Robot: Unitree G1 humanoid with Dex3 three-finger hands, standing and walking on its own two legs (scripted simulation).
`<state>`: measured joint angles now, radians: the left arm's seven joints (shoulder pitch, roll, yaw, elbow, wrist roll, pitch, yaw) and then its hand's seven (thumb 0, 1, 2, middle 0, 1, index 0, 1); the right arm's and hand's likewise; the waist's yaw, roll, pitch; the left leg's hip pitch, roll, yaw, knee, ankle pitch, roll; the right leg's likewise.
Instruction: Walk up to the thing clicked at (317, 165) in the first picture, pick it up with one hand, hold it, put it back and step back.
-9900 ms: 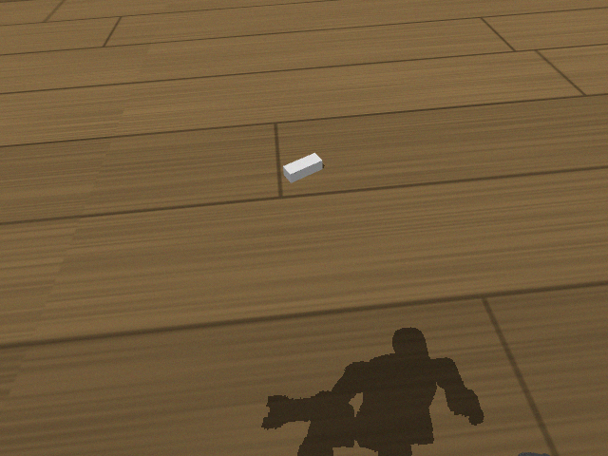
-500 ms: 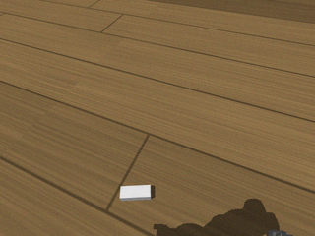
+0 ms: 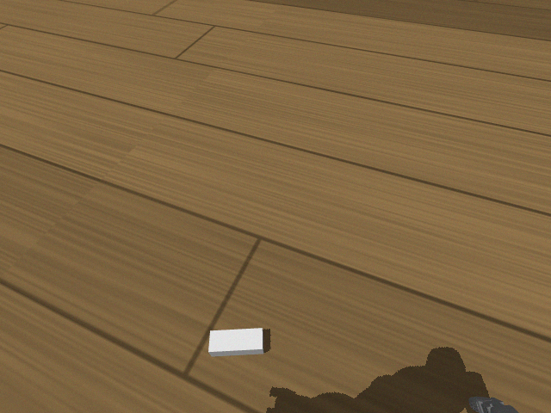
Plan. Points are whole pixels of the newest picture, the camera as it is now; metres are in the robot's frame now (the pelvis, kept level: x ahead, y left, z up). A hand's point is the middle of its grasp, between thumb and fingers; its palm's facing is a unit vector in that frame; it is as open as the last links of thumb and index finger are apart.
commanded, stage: stand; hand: left
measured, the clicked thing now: (236, 342) +0.42 +0.19 -0.75
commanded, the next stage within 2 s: walk up in 0.92 s
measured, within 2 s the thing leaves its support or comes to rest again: neither
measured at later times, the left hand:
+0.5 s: hand out of the picture +0.08 +0.25 -0.16, palm faces -0.03 -0.94 -0.34, open 7.4 cm
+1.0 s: hand out of the picture +0.07 +0.25 -0.16, palm faces -0.02 -0.94 -0.34, open 7.4 cm
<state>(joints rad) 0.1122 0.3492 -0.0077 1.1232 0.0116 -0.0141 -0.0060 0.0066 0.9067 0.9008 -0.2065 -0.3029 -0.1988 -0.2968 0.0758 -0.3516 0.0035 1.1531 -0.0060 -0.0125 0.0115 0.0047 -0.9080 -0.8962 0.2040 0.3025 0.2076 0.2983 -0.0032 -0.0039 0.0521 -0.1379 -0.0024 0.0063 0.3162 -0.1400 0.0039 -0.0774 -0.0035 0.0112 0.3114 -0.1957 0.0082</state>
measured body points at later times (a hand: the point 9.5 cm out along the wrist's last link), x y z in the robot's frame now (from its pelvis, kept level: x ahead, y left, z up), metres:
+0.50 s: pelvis +0.00 +0.00 +0.00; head +0.01 +0.00 +0.45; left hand +0.08 +0.30 -0.13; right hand +0.09 -0.30 -0.13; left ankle +0.02 +0.12 -0.75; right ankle -0.01 -0.12 -0.75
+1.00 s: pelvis +0.00 -0.01 +0.00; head +0.01 +0.00 +0.45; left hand +0.07 +0.30 -0.13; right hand +0.08 -0.31 -0.13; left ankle +0.02 +0.12 -0.75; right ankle -0.01 -0.12 -0.75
